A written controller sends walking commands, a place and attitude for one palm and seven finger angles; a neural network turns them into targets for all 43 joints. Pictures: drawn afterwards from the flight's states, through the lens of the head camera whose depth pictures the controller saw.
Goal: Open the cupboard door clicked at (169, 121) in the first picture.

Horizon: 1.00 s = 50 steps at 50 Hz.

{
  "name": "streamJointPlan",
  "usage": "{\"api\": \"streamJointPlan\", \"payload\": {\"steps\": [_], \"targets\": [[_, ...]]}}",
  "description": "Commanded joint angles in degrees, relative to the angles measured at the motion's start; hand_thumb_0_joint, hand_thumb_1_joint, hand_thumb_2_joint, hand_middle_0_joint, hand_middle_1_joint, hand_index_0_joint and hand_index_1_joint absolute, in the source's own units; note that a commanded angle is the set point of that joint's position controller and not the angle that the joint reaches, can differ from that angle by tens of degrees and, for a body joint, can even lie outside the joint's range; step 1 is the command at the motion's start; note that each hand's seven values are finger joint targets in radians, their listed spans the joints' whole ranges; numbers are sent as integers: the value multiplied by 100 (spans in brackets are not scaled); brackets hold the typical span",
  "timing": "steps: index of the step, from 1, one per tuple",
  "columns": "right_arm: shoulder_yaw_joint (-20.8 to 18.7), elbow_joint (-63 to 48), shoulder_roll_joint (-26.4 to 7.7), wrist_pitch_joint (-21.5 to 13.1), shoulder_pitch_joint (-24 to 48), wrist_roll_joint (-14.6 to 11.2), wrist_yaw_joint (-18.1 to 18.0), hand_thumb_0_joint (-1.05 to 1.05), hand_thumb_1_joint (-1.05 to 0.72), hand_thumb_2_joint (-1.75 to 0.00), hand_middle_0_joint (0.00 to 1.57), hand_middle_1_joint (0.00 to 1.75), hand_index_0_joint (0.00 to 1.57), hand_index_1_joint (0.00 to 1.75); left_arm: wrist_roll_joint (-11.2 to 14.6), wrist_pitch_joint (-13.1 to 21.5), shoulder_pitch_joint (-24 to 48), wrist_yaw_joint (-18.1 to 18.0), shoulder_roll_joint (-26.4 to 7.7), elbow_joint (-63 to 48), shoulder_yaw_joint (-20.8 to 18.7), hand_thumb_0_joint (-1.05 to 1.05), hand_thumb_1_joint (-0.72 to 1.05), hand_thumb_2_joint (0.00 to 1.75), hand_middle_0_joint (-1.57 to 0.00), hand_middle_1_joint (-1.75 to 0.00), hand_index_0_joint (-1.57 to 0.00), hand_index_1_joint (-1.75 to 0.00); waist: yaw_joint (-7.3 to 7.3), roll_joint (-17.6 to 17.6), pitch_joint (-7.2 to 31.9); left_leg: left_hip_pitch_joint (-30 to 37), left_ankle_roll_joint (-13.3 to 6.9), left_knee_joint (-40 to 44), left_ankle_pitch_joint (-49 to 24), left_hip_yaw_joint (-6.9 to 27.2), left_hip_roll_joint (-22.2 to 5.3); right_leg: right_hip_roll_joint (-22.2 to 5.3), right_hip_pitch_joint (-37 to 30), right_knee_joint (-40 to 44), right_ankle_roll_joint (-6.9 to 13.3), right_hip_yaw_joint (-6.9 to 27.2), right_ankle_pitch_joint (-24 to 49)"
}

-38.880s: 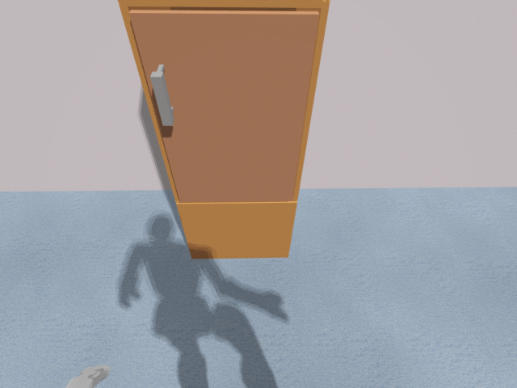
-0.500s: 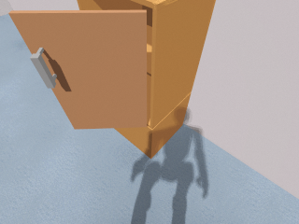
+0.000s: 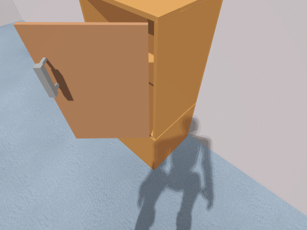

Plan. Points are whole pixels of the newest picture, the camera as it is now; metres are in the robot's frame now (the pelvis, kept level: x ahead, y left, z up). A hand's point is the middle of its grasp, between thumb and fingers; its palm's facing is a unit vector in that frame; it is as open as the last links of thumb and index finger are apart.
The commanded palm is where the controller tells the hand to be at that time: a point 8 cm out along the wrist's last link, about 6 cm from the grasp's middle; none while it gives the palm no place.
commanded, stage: come to a stop and stand still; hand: left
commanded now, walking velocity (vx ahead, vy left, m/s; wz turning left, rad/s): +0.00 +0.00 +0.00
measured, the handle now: (48, 77) +0.56 +0.40 +0.07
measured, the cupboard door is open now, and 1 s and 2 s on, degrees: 44 44 44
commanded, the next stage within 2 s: look again from close up in 0.38 s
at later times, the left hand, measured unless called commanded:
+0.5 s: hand out of the picture +0.01 +0.17 -0.18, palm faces +0.03 -0.98 -0.19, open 7.3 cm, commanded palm none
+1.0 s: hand out of the picture +0.00 +0.22 -0.18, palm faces -0.02 -0.98 -0.22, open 7.3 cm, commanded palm none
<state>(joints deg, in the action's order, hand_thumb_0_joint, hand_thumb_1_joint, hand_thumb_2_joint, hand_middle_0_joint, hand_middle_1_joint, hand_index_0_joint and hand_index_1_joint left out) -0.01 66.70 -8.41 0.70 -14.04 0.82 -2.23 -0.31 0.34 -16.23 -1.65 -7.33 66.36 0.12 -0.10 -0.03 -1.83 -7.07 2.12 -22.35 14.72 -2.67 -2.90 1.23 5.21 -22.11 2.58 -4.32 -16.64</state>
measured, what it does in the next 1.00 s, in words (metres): stands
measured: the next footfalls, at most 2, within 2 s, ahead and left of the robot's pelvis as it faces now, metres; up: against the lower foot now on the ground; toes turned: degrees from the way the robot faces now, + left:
right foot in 1.74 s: +0.09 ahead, +0.01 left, +0.00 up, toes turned -6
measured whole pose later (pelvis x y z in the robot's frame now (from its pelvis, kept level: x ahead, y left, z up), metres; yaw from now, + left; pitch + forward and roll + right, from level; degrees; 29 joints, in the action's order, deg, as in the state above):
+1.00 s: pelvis -0.02 +0.04 -0.01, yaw -2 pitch -1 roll +0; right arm 0.9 60.9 -9.6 -0.5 -17.0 1.0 -1.3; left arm -1.1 -0.3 -16.8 -1.8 -9.5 60.6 0.6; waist -0.1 -0.4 -0.9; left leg -11.9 -2.0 -29.4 16.7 -4.4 0.6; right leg -2.2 10.4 -30.4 -0.9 -1.0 -19.1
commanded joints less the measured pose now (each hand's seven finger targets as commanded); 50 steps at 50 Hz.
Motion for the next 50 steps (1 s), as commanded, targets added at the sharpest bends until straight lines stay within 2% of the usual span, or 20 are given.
{"api": "streamJointPlan", "payload": {"steps": [1, 3, 6, 14, 17, 23, 24, 25, 26, 27, 28, 29, 30, 31, 32, 33, 35, 39, 45, 50], "targets": [[-70, -114, -456, -86, -394, -1, -60, 0, -90, -90, 20, 30, 20, 30, 12, 114, -333, -44, -607, -149, -125, 0, 90, 90, -20, -30, -20, -30, 26, 227, -104, 59, -247, 150, -1195, 235, -316, -793, 219, 439, -45, 610, 2071], [-71, -79, -459, -87, -396, 7, -66, 0, -90, -90, 20, 30, 20, 30, 20, 107, -356, -45, -607, -126, -123, 0, 90, 90, -20, -30, -20, -30, 27, 48, -137, 76, -238, 159, -1244, 235, -314, -821, 244, 408, -27, 644, 2087], [-60, -79, -414, -93, -451, -3, -75, 0, -90, -90, 20, 30, 20, 30, 13, 109, -382, -50, -564, -135, -130, 0, 90, 90, -20, -30, -20, -30, 15, 126, -157, 45, -247, 154, -1221, 217, -317, -778, 208, 442, -34, 598, 2044], [-66, -65, -424, -115, -551, 4, -96, 0, -90, -90, 20, 30, 20, 30, 16, 113, -448, -62, -573, -119, -135, 0, 90, 90, -20, -30, -20, -30, 22, 69, -72, 115, -248, 105, -1592, 216, -322, -811, 82, 291, -23, 567, 2542], [-68, -62, -399, -107, -557, 5, -93, 0, -90, -90, 20, 30, 20, 30, 13, 102, -443, -66, -552, -122, -129, 0, 90, 90, -20, -30, -20, -30, 19, 169, -232, 49, -251, 135, -1515, 222, -313, -800, 139, 313, -34, 545, 2457], [-70, -59, -422, -128, -599, 6, -104, 0, -90, -90, 20, 30, 20, 30, 13, 104, -437, -67, -576, -161, -143, 0, 90, 90, -20, -30, -20, -30, 24, 49, -66, 146, -262, 103, -1814, 222, -319, -795, 33, 239, -26, 532, 2601], [-96, -566, -620, -249, 129, -87, 13, 0, -90, -90, 20, 30, 20, 30, -117, 321, -902, -336, -811, -95, -139, 0, 90, 90, -20, -30, -20, -30, -248, 280, -283, -681, -129, -1572, -1782, -157, -246, -1146, 302, 93, -474, 1044, 5596], [-75, -844, -260, -207, -152, -56, 50, 0, -90, -90, 20, 30, 20, 30, -103, 344, -871, -306, -1018, -346, -217, 0, 90, 90, -20, -30, -20, -30, 18, 437, -67, -1165, -282, -1613, 437, 123, -31, -1457, -229, -236, -139, 1148, 6326], [-89, -868, -216, -180, -118, -22, 49, 0, -90, -90, 20, 30, 20, 30, -98, 364, -700, -263, -1043, -424, -219, 0, 90, 90, -20, -30, -20, -30, 24, 70, 196, -1115, -366, -1362, 597, 84, -62, -1555, -440, -410, 127, 1110, 6365], [-75, -814, -212, -206, -345, -47, 52, 0, -90, -90, 20, 30, 20, 30, -94, 351, -537, -235, -958, -443, -155, 0, 90, 90, -20, -30, -20, -30, 145, 141, 442, -898, -342, -958, 400, 30, -49, -1338, -351, -519, 231, 813, 5473], [-61, -779, -267, -246, -563, -34, 61, 0, -90, -90, 20, 30, 20, 30, -66, 332, -418, -212, -839, -522, -124, 0, 90, 90, -20, -30, -20, -30, 207, 187, 567, -585, -347, -529, -424, 124, -43, -1089, -212, -755, 157, 660, 4659], [-76, -755, -446, -302, -688, -5, 57, 0, -90, -90, 20, 30, 20, 30, -35, 310, -447, -201, -713, -583, -104, 0, 90, 90, -20, -30, -20, -30, 178, -20, 817, -230, -432, -606, -1861, 339, -230, -839, -64, -949, 57, 576, 3776], [-99, -749, -622, -317, -762, 8, 26, 0, -90, -90, 20, 30, 20, 30, -23, 268, -505, -203, -621, -613, -106, 0, 90, 90, -20, -30, -20, -30, 128, -187, 916, -47, -505, -769, -2759, 463, -466, -680, 128, -889, 5, 487, 2666], [-99, -747, -683, -329, -798, 18, 1, 0, -90, -90, 20, 30, 20, 30, -26, 228, -533, -202, -545, -616, -99, 0, 90, 90, -20, -30, -20, -30, 89, -558, 838, 117, -569, -784, -3491, 544, -614, -560, 327, -924, -22, 395, 1892], [-91, -753, -705, -312, -714, 18, -22, 0, -90, -90, 20, 30, 20, 30, -16, 197, -535, -191, -544, -609, -98, 0, 90, 90, -20, -30, -20, -30, 45, -738, 679, 128, -602, -764, -3744, 561, -656, -492, 433, -889, -36, 337, 1409], [-85, -800, -702, -291, -622, 13, -35, 0, -90, -90, 20, 30, 20, 30, -26, 159, -537, -179, -562, -591, -88, 0, 90, 90, -20, -30, -20, -30, 13, -740, 412, -24, -624, -709, -3559, 587, -621, -472, 534, -806, -49, 345, 1093], [-68, -886, -654, -253, -498, 5, -40, 0, -90, -90, 20, 30, 20, 30, -43, 105, -516, -149, -594, -595, -86, 0, 90, 90, -20, -30, -20, -30, 2, -228, -48, -367, -569, -576, -2540, 521, -484, -524, 660, -627, -27, 471, 1118], [-44, -890, -668, -231, -448, 14, 4, 0, -90, -90, 20, 30, 20, 30, -49, 38, -403, -93, -656, -660, -76, 0, 90, 90, -20, -30, -20, -30, -13, 55, -465, -772, -560, -162, -1024, 597, -368, -541, 811, -459, -67, 541, 547], [-27, -867, -728, -237, -430, 27, 41, 0, -90, -90, 20, 30, 20, 30, -64, -11, -414, -45, -735, -728, -80, 0, 90, 90, -20, -30, -20, -30, -57, -149, -561, -993, -589, 289, 40, 710, -355, -519, 830, -392, -83, 536, 37], [-23, -808, -740, -259, -464, 15, 46, 0, -90, -90, 20, 30, 20, 30, -56, 13, -470, -29, -752, -695, -68, 0, 90, 90, -20, -30, -20, -30, -67, -96, -252, -773, -589, 260, -111, 651, -336, -572, 742, -345, -88, 582, 213]]}}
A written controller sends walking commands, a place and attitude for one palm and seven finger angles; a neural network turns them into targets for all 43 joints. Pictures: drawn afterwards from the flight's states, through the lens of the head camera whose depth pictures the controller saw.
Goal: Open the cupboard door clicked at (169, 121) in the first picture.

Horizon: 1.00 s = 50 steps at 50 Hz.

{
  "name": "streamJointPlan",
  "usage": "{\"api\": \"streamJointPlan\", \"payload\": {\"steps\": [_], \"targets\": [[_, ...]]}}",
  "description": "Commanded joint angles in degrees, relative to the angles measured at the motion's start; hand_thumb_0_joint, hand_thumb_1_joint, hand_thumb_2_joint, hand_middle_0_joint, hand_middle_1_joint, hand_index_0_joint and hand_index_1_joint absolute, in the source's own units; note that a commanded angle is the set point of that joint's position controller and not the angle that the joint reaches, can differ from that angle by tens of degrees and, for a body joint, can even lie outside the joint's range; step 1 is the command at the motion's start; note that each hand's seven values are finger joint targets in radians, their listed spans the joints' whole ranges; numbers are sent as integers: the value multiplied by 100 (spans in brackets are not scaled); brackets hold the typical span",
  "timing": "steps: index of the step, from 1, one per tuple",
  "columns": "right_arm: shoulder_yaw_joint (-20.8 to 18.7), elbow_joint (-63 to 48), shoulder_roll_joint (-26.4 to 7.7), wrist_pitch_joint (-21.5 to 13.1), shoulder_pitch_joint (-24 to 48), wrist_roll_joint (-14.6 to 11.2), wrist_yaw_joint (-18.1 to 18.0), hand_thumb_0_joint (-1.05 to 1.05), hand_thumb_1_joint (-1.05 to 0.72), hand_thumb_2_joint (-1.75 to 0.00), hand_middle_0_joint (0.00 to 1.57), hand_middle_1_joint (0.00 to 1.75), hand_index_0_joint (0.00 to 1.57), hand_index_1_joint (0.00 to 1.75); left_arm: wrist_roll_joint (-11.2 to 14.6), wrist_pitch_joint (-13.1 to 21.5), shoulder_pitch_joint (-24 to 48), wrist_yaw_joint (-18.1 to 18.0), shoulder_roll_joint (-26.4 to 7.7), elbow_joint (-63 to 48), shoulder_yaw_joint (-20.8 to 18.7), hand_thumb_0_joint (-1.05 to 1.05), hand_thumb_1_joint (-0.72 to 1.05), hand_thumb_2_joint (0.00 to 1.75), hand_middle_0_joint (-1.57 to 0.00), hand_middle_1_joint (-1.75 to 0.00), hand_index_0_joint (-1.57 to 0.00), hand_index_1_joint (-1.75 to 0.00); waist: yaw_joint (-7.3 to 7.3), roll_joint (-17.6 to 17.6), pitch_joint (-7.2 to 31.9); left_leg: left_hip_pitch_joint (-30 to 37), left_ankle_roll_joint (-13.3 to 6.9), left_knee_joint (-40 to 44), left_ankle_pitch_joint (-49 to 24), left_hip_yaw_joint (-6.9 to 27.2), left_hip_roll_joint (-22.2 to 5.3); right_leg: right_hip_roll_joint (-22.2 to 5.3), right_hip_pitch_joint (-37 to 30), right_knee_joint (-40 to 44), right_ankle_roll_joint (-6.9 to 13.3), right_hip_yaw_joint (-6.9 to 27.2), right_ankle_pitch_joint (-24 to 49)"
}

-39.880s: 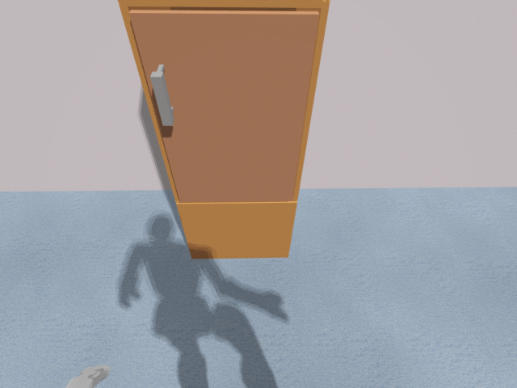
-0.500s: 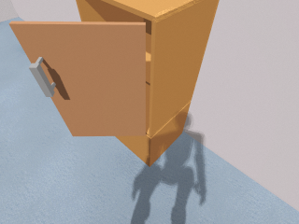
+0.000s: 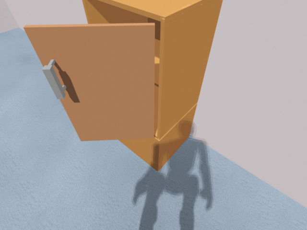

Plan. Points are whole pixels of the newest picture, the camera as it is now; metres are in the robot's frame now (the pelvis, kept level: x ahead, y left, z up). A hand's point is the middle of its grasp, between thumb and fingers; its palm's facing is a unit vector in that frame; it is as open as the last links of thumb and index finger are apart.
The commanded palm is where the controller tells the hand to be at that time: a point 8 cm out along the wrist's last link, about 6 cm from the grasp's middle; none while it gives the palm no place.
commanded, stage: shuffle to correct the standing spot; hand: left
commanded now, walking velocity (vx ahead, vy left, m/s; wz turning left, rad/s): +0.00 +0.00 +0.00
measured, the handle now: (56, 79) +0.56 +0.38 +0.08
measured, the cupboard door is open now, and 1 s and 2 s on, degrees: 44 44 44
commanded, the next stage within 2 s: come to a stop and stand still in 1.00 s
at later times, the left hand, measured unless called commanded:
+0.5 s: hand out of the picture -0.01 +0.22 -0.19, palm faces +0.13 -0.97 -0.21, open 7.3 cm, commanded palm none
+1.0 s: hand out of the picture +0.07 +0.25 -0.15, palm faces +0.14 -0.96 -0.26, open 7.3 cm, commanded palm none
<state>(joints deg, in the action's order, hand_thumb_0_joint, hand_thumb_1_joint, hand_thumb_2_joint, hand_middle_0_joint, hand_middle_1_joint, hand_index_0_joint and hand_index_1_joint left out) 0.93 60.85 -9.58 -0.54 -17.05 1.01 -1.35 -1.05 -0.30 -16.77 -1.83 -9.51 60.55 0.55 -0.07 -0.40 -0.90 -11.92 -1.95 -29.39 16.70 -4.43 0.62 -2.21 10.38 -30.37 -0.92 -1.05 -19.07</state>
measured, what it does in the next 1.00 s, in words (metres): steps on the spot: right foot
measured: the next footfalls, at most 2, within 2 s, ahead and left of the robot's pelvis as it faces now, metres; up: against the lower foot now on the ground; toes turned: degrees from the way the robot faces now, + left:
right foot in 0.74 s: +0.11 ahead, -0.03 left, +0.00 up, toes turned -4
left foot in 1.18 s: +0.15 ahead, +0.26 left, +0.00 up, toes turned +11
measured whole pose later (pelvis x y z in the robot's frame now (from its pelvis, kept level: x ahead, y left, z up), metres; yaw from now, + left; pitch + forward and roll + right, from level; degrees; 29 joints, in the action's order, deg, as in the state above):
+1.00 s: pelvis +0.07 +0.06 +0.01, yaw +5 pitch +1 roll +4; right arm -2.1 57.3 -11.5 3.3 -13.9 1.0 1.0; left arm -1.7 1.2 -17.6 -1.6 -9.3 57.2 -2.0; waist -1.2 1.0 -2.3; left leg -30.0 2.9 -58.3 17.5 -1.5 -3.0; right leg -5.6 12.2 -26.9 1.5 -7.4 -15.6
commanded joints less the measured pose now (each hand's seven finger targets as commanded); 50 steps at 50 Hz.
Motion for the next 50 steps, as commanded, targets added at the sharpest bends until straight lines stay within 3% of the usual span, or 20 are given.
{"api": "streamJointPlan", "payload": {"steps": [1, 7, 11, 14, 16, 18, 20, 22, 25, 29, 32, 34, 35, 36, 37, 38, 39, 41, 43, 50], "targets": [[-120, -205, -594, -135, -159, -11, -44, 0, -90, -90, 20, 30, 20, 30, 12, 86, -432, -9, -528, -106, -111, 0, 90, 90, -20, -30, -20, -30, -75, -31, -365, -283, -183, 942, -327, 810, -685, -228, 225, 521, 260, 266, 471], [-154, -216, -618, -59, -149, -14, 2, 0, -90, -90, 20, 30, 20, 30, -8, 102, -540, -15, -735, -105, -237, 0, 90, 90, -20, -30, -20, -30, -120, 154, -218, -497, -140, 366, -241, 554, -448, -554, 118, 476, 395, 522, 230], [-221, -449, -479, 66, 68, -1, 42, 0, -90, -90, 20, 30, 20, 30, -23, 85, -818, -64, -1150, -130, -450, 0, 90, 90, -20, -30, -20, -30, -252, 1233, -396, -1447, 84, -1121, 682, 55, -75, -1778, -128, 1215, 1005, 1731, 238], [-253, -655, -434, 53, 397, -26, 97, 0, -90, -90, 20, 30, 20, 30, -96, 137, -758, -105, -1117, -228, -543, 0, 90, 90, -20, -30, -20, -30, -305, 1130, -622, -1879, 96, -1730, 1248, 330, -300, -2163, -113, 1180, 1275, 1693, 1590], [-258, -568, -340, 43, 159, -66, 136, 0, -90, -90, 20, 30, 20, 30, -108, 133, -463, -87, -1165, -334, -569, 0, 90, 90, -20, -30, -20, -30, -98, 979, -421, -1055, 124, -816, 841, 144, -257, -1898, 150, 684, 999, 974, 1976], [-262, -302, -401, -10, -605, -37, 118, 0, -90, -90, 20, 30, 20, 30, -65, 62, -187, -52, -1057, -386, -544, 0, 90, 90, -20, -30, -20, -30, 237, 429, -88, 490, 99, 304, -239, -39, -62, -1199, 961, -256, 584, 222, 1145], [-460, -260, -1273, 8, -1180, 63, 57, 0, -90, -90, 20, 30, 20, 30, -21, -18, -7, 8, -507, -687, -438, 0, 90, 90, -20, -30, -20, -30, 394, -2105, 122, 975, -908, 1410, -711, 2539, -1905, 62, 2544, -2925, 127, -592, -1961], [-402, -459, -1002, 37, -675, 49, 55, 0, -90, -90, 20, 30, 20, 30, -74, -38, 304, 4, -550, -702, -423, 0, 90, 90, -20, -30, -20, -30, 295, -1157, -223, 65, -1244, 1657, 393, 2361, -1889, -311, 2577, -3791, 302, -117, -1560], [-304, -694, -803, -58, 23, 84, 34, 0, -90, -90, 20, 30, 20, 30, -79, -12, -60, 95, -334, -440, -389, 0, 90, 90, -20, -30, -20, -30, -64, -453, -270, -330, -1031, 1563, -390, 1518, -1442, -364, 2123, -3582, 214, -254, -662], [-301, -636, -824, -119, -198, 78, 9, 0, -90, -90, 20, 30, 20, 30, -58, -12, -25, 77, -256, -461, -329, 0, 90, 90, -20, -30, -20, -30, -17, -502, 103, 281, -1152, 1222, -2293, 970, -1335, -220, 1734, -2449, 112, -476, -763], [-308, -601, -835, -83, -279, 82, 14, 0, -90, -90, 20, 30, 20, 30, -63, 18, 65, 54, -256, -548, -302, 0, 90, 90, -20, -30, -20, -30, -5, -515, 109, 353, -1164, 965, -2724, 918, -1329, -84, 1312, -1471, 129, -537, -734], [-320, -611, -846, -42, -198, 60, 32, 0, -90, -90, 20, 30, 20, 30, -72, 60, -194, 33, -251, -511, -316, 0, 90, 90, -20, -30, -20, -30, -203, -271, 138, -10, -991, 621, -2288, 819, -1248, -55, 564, -566, 135, -544, -26], [-317, -656, -849, -27, -62, 25, 50, 0, -90, -90, 20, 30, 20, 30, -81, 100, -505, 11, -322, -422, -343, 0, 90, 90, -20, -30, -20, -30, -391, -45, 184, -435, -771, 302, -1645, 646, -1098, -164, -107, 77, 141, -483, 556], [-308, -709, -663, -42, -33, -39, 93, 0, -90, -90, 20, 30, 20, 30, -119, 174, -879, -33, -679, -338, -407, 0, 90, 90, -20, -30, -20, -30, -566, 938, 364, -1162, -417, -477, -660, 243, -659, -922, -1038, 734, 334, 427, 843], [-289, -867, -456, -50, -34, -37, 113, 0, -90, -90, 20, 30, 20, 30, -133, 215, -1195, -75, -1260, -338, -538, 0, 90, 90, -20, -30, -20, -30, -614, 2317, 328, -2419, 50, -1920, 1382, -186, 133, -2551, -1631, 1341, 1039, 2744, 1799], [-358, -905, -770, 26, 141, 70, 81, 0, -90, -90, 20, 30, 20, 30, -35, 217, -1196, -77, -1297, -370, -533, 0, 90, 90, -20, -30, -20, -30, -548, 1451, 63, -2470, 175, -2898, 1816, 441, -37, -2925, -1000, 1524, 1485, 2875, 2504], [-385, -789, -727, 89, 51, 69, 106, 0, -90, -90, 20, 30, 20, 30, -36, 240, -802, -95, -1138, -464, -518, 0, 90, 90, -20, -30, -20, -30, -345, 994, -91, -2395, 203, -3356, 1250, 646, -190, -2626, -550, 1560, 1490, 2286, 2084], [-395, -663, -633, 196, 140, 65, 187, 0, -90, -90, 20, 30, 20, 30, -43, 250, -342, -99, -938, -590, -486, 0, 90, 90, -20, -30, -20, -30, -157, 929, -454, -2391, 289, -3765, 670, 578, -305, -2096, 110, 1541, 1188, 1501, 2147], [-368, -587, -489, 233, -7, 54, 230, 0, -90, -90, 20, 30, 20, 30, -42, 296, -208, -66, -853, -648, -475, 0, 90, 90, -20, -30, -20, -30, -60, 899, -235, -2193, 381, -3705, 179, 452, -300, -1714, 170, 1404, 1008, 686, 2754], [-327, -788, -327, 258, 510, -30, 230, 0, -90, -90, 20, 30, 20, 30, -74, 202, -498, -30, -1231, -519, -578, 0, 90, 90, -20, -30, -20, -30, -272, 980, 118, -1930, 582, -2215, 32, -12, -283, -1639, -315, 1015, 942, 235, 3136]]}}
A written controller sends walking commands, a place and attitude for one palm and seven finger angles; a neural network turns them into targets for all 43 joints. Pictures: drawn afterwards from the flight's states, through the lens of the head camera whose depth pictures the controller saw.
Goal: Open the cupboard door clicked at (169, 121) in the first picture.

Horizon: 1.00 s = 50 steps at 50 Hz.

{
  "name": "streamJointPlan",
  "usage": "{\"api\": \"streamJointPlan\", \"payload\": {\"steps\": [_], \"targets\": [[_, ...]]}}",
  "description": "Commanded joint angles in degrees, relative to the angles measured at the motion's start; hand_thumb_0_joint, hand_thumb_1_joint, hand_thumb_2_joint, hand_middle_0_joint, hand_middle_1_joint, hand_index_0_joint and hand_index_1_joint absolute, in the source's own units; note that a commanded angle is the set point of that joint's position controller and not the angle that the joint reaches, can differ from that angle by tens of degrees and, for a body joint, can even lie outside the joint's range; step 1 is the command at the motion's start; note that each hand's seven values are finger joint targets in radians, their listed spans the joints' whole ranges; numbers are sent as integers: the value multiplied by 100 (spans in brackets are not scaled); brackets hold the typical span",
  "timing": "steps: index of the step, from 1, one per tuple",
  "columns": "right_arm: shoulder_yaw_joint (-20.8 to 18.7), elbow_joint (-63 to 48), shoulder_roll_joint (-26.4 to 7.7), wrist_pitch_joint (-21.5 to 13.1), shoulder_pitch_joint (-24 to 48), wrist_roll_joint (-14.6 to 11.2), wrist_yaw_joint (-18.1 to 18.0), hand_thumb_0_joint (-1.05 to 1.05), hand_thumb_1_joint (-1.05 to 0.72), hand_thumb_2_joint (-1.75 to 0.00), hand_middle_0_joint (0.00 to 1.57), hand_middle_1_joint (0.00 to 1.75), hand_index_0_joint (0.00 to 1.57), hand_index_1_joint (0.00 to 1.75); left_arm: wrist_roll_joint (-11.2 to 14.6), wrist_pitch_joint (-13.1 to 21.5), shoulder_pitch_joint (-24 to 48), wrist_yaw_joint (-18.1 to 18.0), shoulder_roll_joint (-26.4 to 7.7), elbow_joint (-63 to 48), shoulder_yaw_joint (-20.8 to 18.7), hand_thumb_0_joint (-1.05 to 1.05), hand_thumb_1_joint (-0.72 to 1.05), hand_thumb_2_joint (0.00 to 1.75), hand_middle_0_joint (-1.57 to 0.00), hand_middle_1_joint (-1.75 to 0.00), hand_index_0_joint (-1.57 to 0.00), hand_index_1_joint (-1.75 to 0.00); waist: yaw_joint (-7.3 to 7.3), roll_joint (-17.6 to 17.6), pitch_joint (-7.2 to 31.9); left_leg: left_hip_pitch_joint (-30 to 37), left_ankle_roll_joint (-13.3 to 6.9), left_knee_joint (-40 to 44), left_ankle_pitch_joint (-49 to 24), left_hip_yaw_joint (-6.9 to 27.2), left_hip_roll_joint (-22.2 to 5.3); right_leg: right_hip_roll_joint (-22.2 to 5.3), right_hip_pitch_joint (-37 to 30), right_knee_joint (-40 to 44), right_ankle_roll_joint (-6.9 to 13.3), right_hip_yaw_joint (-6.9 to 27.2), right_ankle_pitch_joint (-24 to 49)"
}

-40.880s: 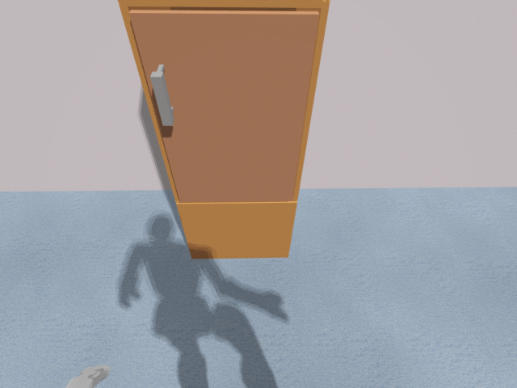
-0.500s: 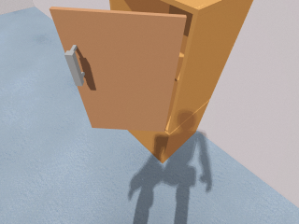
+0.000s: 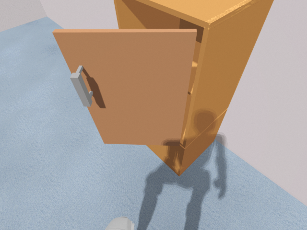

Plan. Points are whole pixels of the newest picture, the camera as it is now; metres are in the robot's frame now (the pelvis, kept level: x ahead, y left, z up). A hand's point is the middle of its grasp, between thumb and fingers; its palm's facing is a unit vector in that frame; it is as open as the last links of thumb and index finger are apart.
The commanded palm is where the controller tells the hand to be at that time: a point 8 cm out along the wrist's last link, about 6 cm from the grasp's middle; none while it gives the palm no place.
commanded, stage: come to a stop and stand still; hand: left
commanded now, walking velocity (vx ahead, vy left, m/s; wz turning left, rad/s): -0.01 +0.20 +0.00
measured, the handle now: (84, 86) +0.52 +0.27 +0.06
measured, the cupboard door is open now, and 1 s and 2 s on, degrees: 44 44 44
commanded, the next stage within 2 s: look again from close up in 1.72 s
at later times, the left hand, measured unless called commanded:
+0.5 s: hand out of the picture +0.04 +0.26 -0.19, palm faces +0.00 -0.98 -0.18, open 7.3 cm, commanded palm none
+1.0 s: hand out of the picture -0.07 +0.18 -0.18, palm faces +0.08 -0.98 -0.16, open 7.3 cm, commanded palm none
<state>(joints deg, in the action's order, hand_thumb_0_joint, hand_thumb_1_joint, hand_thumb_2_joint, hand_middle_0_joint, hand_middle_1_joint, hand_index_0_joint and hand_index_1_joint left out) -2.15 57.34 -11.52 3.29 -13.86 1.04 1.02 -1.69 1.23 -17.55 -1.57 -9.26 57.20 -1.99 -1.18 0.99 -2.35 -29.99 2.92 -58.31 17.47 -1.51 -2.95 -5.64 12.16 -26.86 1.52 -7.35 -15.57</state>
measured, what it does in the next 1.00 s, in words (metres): steps on the spot: left foot, then right foot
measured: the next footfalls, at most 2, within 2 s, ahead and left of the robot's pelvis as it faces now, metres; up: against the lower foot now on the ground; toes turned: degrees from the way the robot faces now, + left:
left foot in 0.18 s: +0.09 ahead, +0.19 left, +0.00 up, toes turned +6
right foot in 0.62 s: -0.02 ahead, -0.06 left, +0.00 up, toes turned -5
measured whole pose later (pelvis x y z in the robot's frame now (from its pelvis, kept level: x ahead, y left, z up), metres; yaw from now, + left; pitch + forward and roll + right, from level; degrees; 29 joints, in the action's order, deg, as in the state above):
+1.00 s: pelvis -0.03 +0.03 +0.00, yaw -1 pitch +0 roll +1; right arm -1.5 62.6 -8.5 2.1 -16.6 0.6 -0.4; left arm -1.4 0.6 -20.9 -1.4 -6.3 62.3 -1.3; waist -2.2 1.3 -2.7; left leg -16.9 2.0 -35.5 19.4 -4.1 -1.1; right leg -0.5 8.1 -24.4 2.7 -4.5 -16.1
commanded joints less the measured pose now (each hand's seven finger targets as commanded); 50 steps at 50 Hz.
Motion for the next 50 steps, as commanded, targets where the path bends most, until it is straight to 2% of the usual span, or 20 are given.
{"api": "streamJointPlan", "payload": {"steps": [1, 4, 6, 7, 8, 9, 10, 11, 12, 14, 20, 27, 29, 30, 32, 33, 35, 37, 46, 50], "targets": [[-21, -473, -112, -138, 288, -41, -4, 0, -90, -90, 20, 30, 20, 30, -34, 26, -398, -56, -1279, -208, -339, 0, 90, 90, -20, -30, -20, -30, -205, 980, 178, 11, 103, 980, 7, -381, 102, -1311, -386, 615, 698, 884, 2711], [-33, -559, -178, -201, 358, -79, -12, 0, -90, -90, 20, 30, 20, 30, -50, -49, -340, -69, -1438, -201, -398, 0, 90, 90, -20, -30, -20, -30, -239, 1167, 272, 642, 18, 1867, 121, -467, 236, -1378, -239, 250, 656, 973, 2786], [-63, -422, -186, -259, -74, -81, -49, 0, -90, -90, 20, 30, 20, 30, -55, -113, -224, -77, -1375, -215, -394, 0, 90, 90, -20, -30, -20, -30, -19, 1178, 405, 1547, -25, 2811, -395, -615, 311, -1197, 113, -226, 458, 825, 2415], [-73, -292, -313, -318, -432, -62, -87, 0, -90, -90, 20, 30, 20, 30, -29, -147, -178, -78, -1208, -213, -340, 0, 90, 90, -20, -30, -20, -30, 148, 751, 626, 2250, -88, 3410, -1080, -584, 189, -833, 301, -757, 270, 599, 1854], [-162, -261, -786, -384, -713, -24, -129, 0, -90, -90, 20, 30, 20, 30, 30, -204, -350, -65, -827, -245, -253, 0, 90, 90, -20, -30, -20, -30, 216, -621, 941, 3014, -393, 3515, -2613, 376, -829, -240, 964, -1624, -62, 176, -85], [-205, -281, -1136, -373, -855, -33, -190, 0, -90, -90, 20, 30, 20, 30, 61, -272, -413, -94, -461, -299, -146, 0, 90, 90, -20, -30, -20, -30, 224, -1639, 1012, 2696, -992, 3833, -4273, 1563, -1829, 219, 1361, -2612, -279, 307, -2200], [-159, -336, -1088, -317, -755, 10, -226, 0, -90, -90, 20, 30, 20, 30, 61, -320, -416, -155, -524, -294, -134, 0, 90, 90, -20, -30, -20, -30, 256, -1101, 858, 2083, -1394, 3938, -3824, 1488, -2011, 170, 1094, -3219, -151, 764, -2145], [-112, -459, -937, -358, -471, 46, -268, 0, -90, -90, 20, 30, 20, 30, 50, -295, -401, -135, -329, -376, -72, 0, 90, 90, -20, -30, -20, -30, 118, -637, 336, 1576, -1576, 4053, -3535, 1473, -2089, 90, 1228, -3451, -146, 745, -1863], [-22, -316, -698, -435, -219, 59, -305, 0, -90, -90, 20, 30, 20, 30, 27, -289, -425, -137, -323, -85, -77, 0, 90, 90, -20, -30, -20, -30, 38, -1189, 527, 1531, -1296, 4178, -3264, 1291, -1720, 115, 1047, -3382, -166, 1005, -1493], [41, -360, -508, -438, 57, 43, -328, 0, -90, -90, 20, 30, 20, 30, 41, -308, -467, -55, -508, 42, -109, 0, 90, 90, -20, -30, -20, -30, 1, -1224, 257, 1433, -1154, 4137, -3086, 796, -1402, 168, 1048, -3399, -234, 961, -998], [-152, -200, -779, -362, -283, 76, -420, 0, -90, -90, 20, 30, 20, 30, 0, -473, -144, 72, -560, -158, -209, 0, 90, 90, -20, -30, -20, -30, 220, -698, 367, 1968, -1321, 4204, -2262, 997, -1732, 334, 1438, -3360, -308, 886, -1074], [-259, -155, -851, -309, -280, 135, -307, 0, -90, -90, 20, 30, 20, 30, 44, -361, -7, 133, -280, -262, -143, 0, 90, 90, -20, -30, -20, -30, 276, -1188, 448, 1774, -1122, 4404, -465, 999, -1358, 462, 522, -1226, -175, 399, -1287], [-264, -112, -776, -276, -203, 103, -266, 0, -90, -90, 20, 30, 20, 30, 57, -286, -458, 118, -211, -49, -123, 0, 90, 90, -20, -30, -20, -30, 43, -995, 523, 1280, -818, 4296, 476, 722, -1017, 573, -418, -1, -100, 178, -463], [-235, -106, -570, -252, -192, 70, -238, 0, -90, -90, 20, 30, 20, 30, 35, -248, -703, 92, -330, 59, -137, 0, 90, 90, -20, -30, -20, -30, -61, -584, 438, 803, -552, 4035, 972, 390, -653, 457, -947, 595, -52, 289, -250], [-33, -291, 81, -221, 132, -2, -165, 0, -90, -90, 20, 30, 20, 30, 8, -149, -600, 6, -945, 10, -164, 0, 90, 90, -20, -30, -20, -30, -146, 1345, -150, -96, -144, 2412, 975, -373, 95, -1203, -349, 2059, 544, 2406, -2251], [-68, -335, -135, -209, 245, 32, -122, 0, -90, -90, 20, 30, 20, 30, 19, -149, -215, 6, -993, -163, -149, 0, 90, 90, -20, -30, -20, -30, -123, 1002, -412, 99, -218, 1900, 987, -120, -26, -1445, 368, 2273, 713, 2473, -2563], [-82, 31, -167, -194, -100, 82, -95, 0, -90, -90, 20, 30, 20, 30, 52, -9, 177, -5, -691, -185, -99, 0, 90, 90, -20, -30, -20, -30, 107, 980, -728, 219, -233, 1305, 131, -16, -28, -955, 541, 2138, 558, 1945, -1436], [-42, 212, -98, -244, -370, 54, -83, 0, -90, -90, 20, 30, 20, 30, 70, 67, 38, 9, -574, -93, -49, 0, 90, 90, -20, -30, -20, -30, 146, 680, -856, 207, -180, 1076, -45, -82, -21, -858, 364, 1959, 586, 1633, -389], [2, 108, 12, -278, -149, -41, -161, 0, -90, -90, 20, 30, 20, 30, 25, 51, -658, -53, -765, 263, -186, 0, 90, 90, -20, -30, -20, -30, -186, 626, -140, 517, -52, 1944, 488, -200, 84, -1272, -817, 996, 983, 1706, 2326], [60, 282, 115, -361, -529, -69, -228, 0, -90, -90, 20, 30, 20, 30, 71, 14, -496, -60, -651, 396, -148, 0, 90, 90, -20, -30, -20, -30, 52, 576, 183, 2013, -144, 3498, -652, -246, 205, -757, -278, 362, 571, 1324, 2247]]}}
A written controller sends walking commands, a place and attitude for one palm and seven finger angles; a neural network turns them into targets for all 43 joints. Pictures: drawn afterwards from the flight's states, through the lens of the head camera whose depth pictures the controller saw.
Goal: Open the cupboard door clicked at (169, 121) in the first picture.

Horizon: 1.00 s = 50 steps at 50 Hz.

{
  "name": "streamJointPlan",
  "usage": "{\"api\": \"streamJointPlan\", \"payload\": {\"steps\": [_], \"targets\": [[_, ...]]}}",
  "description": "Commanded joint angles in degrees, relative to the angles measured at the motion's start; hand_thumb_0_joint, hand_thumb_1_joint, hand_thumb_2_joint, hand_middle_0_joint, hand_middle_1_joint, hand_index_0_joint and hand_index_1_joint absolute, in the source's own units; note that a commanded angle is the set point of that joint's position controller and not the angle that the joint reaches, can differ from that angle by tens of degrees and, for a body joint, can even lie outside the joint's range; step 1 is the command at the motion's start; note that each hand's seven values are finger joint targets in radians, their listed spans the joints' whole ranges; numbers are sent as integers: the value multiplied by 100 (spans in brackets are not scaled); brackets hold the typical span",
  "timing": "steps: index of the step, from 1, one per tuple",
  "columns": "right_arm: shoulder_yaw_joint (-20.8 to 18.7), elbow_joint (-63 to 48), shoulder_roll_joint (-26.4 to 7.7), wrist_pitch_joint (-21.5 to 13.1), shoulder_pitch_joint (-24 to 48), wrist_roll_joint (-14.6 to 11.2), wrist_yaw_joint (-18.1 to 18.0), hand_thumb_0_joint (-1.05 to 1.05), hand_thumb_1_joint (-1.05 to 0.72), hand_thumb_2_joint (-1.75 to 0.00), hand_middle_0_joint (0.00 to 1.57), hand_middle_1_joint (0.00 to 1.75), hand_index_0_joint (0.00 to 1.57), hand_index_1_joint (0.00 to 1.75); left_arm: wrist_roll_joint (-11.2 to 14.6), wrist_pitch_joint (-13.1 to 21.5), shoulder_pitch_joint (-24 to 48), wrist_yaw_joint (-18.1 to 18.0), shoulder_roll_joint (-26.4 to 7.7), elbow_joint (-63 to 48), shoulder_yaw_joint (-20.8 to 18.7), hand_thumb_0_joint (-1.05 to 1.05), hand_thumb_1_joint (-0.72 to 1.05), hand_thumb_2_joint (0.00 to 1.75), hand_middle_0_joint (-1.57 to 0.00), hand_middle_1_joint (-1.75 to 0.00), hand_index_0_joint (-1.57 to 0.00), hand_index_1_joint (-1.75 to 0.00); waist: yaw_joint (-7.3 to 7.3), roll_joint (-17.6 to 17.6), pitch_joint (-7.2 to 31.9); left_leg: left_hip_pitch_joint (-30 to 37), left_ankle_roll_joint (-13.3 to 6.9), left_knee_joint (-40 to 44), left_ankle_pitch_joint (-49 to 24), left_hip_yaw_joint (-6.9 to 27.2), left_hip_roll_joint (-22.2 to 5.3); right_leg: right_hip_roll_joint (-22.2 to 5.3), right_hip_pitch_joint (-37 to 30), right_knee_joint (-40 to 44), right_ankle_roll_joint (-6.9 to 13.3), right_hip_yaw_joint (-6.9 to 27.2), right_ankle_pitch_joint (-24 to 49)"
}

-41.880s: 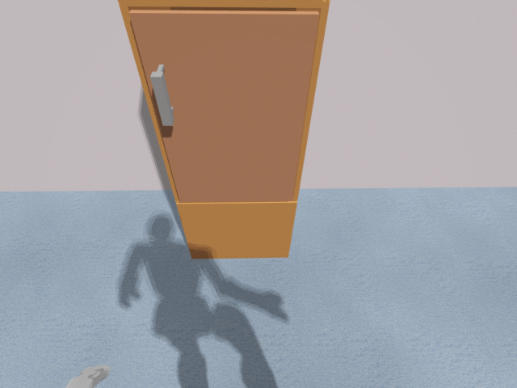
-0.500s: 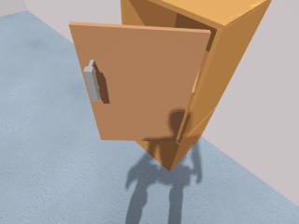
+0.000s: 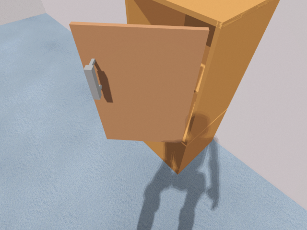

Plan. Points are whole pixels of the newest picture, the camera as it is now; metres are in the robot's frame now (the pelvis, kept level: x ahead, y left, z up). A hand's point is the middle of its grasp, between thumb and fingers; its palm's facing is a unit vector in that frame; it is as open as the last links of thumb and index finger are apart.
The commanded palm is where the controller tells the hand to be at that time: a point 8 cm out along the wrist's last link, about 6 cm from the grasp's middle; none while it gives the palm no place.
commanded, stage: come to a stop and stand still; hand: left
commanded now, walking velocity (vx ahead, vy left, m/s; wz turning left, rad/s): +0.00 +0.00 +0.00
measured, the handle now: (95, 79) +0.54 +0.25 +0.07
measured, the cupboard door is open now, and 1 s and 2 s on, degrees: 44 44 44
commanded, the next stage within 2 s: look again from close up in 0.72 s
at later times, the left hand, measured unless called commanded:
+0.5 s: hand out of the picture +0.04 +0.28 -0.18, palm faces -0.02 -0.97 -0.24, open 7.3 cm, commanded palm none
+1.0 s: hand out of the picture +0.02 +0.24 -0.19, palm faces -0.05 -0.98 -0.18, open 7.3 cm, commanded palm none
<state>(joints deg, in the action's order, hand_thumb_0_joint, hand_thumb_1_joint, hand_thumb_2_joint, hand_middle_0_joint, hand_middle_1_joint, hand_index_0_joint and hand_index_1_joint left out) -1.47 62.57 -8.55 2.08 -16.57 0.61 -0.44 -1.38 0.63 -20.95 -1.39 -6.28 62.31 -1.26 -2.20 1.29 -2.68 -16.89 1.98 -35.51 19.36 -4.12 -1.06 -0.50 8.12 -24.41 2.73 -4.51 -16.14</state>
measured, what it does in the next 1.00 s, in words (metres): steps on the spot: left foot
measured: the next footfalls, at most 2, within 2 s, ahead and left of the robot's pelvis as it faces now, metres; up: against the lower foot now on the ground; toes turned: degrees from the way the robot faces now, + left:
left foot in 0.06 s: +0.04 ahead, +0.13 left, +0.00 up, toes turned +3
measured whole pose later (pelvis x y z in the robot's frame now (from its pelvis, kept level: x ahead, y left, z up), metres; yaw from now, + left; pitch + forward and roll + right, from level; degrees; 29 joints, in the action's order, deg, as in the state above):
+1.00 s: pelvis +0.01 +0.07 -0.01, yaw -3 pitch -1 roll +0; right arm 1.0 64.0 -8.4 -0.7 -16.0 0.6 -1.2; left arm -0.9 -0.9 -15.5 -2.4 -9.0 62.1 1.2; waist 0.2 1.1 -3.1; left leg -10.3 -5.2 -25.8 15.4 -8.6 2.7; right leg -4.4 8.9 -27.0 -3.3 -0.2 -17.4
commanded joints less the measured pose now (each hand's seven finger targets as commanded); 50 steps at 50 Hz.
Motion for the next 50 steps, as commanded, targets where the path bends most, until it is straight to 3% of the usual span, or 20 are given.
{"api": "streamJointPlan", "payload": {"steps": [1, 2, 3, 4, 5, 6, 7, 8, 9, 10, 11, 15, 18, 22, 28, 31, 35, 37, 46, 50], "targets": [[-38, -166, -276, -293, -399, -22, -106, 0, -90, -90, 20, 30, 20, 30, 19, 52, -164, -82, -771, -125, -187, 0, 90, 90, -20, -30, -20, -30, 194, 318, 286, 1161, -142, 1378, -1412, 141, -255, -989, 365, -205, 269, 844, 1907], [-11, -604, -604, -332, 373, 1, -92, 0, -90, -90, 20, 30, 20, 30, 30, 225, -729, -306, -724, 89, -49, 0, 90, 90, -20, -30, -20, -30, -20, -724, -84, 420, -167, -107, -1283, 216, -355, -1022, 395, 161, -24, 1314, 3380], [-1, -784, -264, -254, 49, -7, -45, 0, -90, -90, 20, 30, 20, 30, -3, 286, -445, -256, -1188, -213, -132, 0, 90, 90, -20, -30, -20, -30, 264, -109, 233, -89, -235, -134, 106, 175, -139, -1415, 128, 365, 203, 1623, 2686], [-6, -824, -297, -221, 170, 26, -44, 0, -90, -90, 20, 30, 20, 30, -43, 312, -444, -234, -1041, -267, -174, 0, 90, 90, -20, -30, -20, -30, 146, -160, 60, -252, -255, -269, 505, 219, -201, -1616, 281, 467, 407, 1818, 2496], [17, -766, -219, -257, 87, 10, -32, 0, -90, -90, 20, 30, 20, 30, -53, 350, -307, -243, -1054, -227, -140, 0, 90, 90, -20, -30, -20, -30, 317, 17, 154, -192, -250, -66, 241, 261, -232, -1559, 187, 316, 538, 1592, 2885], [35, -685, -184, -281, -84, 16, -11, 0, -90, -90, 20, 30, 20, 30, -52, 315, -158, -239, -1034, -296, -128, 0, 90, 90, -20, -30, -20, -30, 363, -349, 334, 319, -242, 538, -254, 162, -195, -1331, 160, -103, 457, 1106, 3220], [45, -654, -289, -326, -254, 0, -6, 0, -90, -90, 20, 30, 20, 30, -33, 265, -157, -226, -945, -312, -87, 0, 90, 90, -20, -30, -20, -30, 391, -367, 397, 554, -307, 793, -1180, 363, -328, -886, 220, -481, 234, 737, 2553], [22, -641, -544, -370, -328, 15, -26, 0, -90, -90, 20, 30, 20, 30, -17, 204, -219, -219, -767, -310, -38, 0, 90, 90, -20, -30, -20, -30, 328, -593, 424, 607, -446, 705, -2202, 677, -601, -578, 369, -638, 50, 478, 1474], [23, -661, -675, -383, -264, 17, -61, 0, -90, -90, 20, 30, 20, 30, -4, 136, -279, -217, -668, -265, 6, 0, 90, 90, -20, -30, -20, -30, 250, -819, 401, 611, -613, 871, -2744, 926, -826, -371, 407, -652, -72, 292, 462], [23, -712, -764, -358, -108, 19, -94, 0, -90, -90, 20, 30, 20, 30, -5, 71, -325, -217, -593, -254, 37, 0, 90, 90, -20, -30, -20, -30, 174, -839, 136, 409, -725, 1086, -2473, 1001, -924, -269, 461, -557, -127, 203, -263], [43, -743, -749, -358, 0, 29, -111, 0, -90, -90, 20, 30, 20, 30, -18, 42, -282, -205, -550, -263, 66, 0, 90, 90, -20, -30, -20, -30, 134, -808, -202, 100, -752, 1232, -2345, 1031, -883, -264, 480, -504, -151, 172, -308], [48, -838, -818, -342, 89, 41, -114, 0, -90, -90, 20, 30, 20, 30, 0, -29, -166, -150, -650, -339, 84, 0, 90, 90, -20, -30, -20, -30, 156, -193, -380, 77, -628, 1588, -1133, 1044, -703, -332, 610, -379, -132, 318, -130], [47, -808, -910, -370, 44, 58, -125, 0, -90, -90, 20, 30, 20, 30, 3, -59, -69, -141, -740, -431, 71, 0, 90, 90, -20, -30, -20, -30, 159, -450, -123, 439, -551, 1762, -1500, 1145, -763, -333, 672, -554, -171, 318, -90], [70, -761, -910, -403, 41, 54, -161, 0, -90, -90, 20, 30, 20, 30, 26, -62, 51, -136, -836, -489, 67, 0, 90, 90, -20, -30, -20, -30, 134, -329, 240, 923, -519, 1613, -2644, 1026, -798, -385, 645, -528, -204, 369, 36], [85, -590, -939, -401, -4, 51, -183, 0, -90, -90, 20, 30, 20, 30, 57, -119, 196, -146, -926, -489, 60, 0, 90, 90, -20, -30, -20, -30, 147, -365, 276, 1121, -362, 1590, -3149, 897, -763, -420, 564, -490, -206, 432, 130], [98, -481, -894, -384, -42, 46, -186, 0, -90, -90, 20, 30, 20, 30, 57, -139, 272, -144, -947, -471, 63, 0, 90, 90, -20, -30, -20, -30, 142, -346, 135, 1013, -376, 1638, -2930, 874, -759, -431, 517, -424, -207, 429, 144], [112, -371, -859, -374, -47, 39, -152, 0, -90, -90, 20, 30, 20, 30, 61, -133, 231, -127, -937, -381, 81, 0, 90, 90, -20, -30, -20, -30, 141, -203, 56, 740, -434, 1775, -1778, 826, -675, -509, 378, -214, -160, 538, 264], [121, -306, -828, -384, -68, 31, -140, 0, -90, -90, 20, 30, 20, 30, 54, -109, 249, -125, -932, -364, 89, 0, 90, 90, -20, -30, -20, -30, 149, -71, 38, 691, -472, 1724, -1801, 739, -617, -545, 295, -169, -152, 555, 512], [118, -81, -696, -400, -197, 0, -141, 0, -90, -90, 20, 30, 20, 30, 58, -75, 182, -135, -859, -199, 113, 0, 90, 90, -20, -30, -20, -30, 175, -191, -4, 763, -517, 1665, -1792, 591, -573, -558, 292, -38, -190, 562, 683], [110, -50, -651, -388, -183, -7, -130, 0, -90, -90, 20, 30, 20, 30, 57, -61, 114, -126, -803, -124, 129, 0, 90, 90, -20, -30, -20, -30, 196, -134, -105, 687, -508, 1705, -1263, 539, -548, -572, 373, 71, -191, 617, 612]]}}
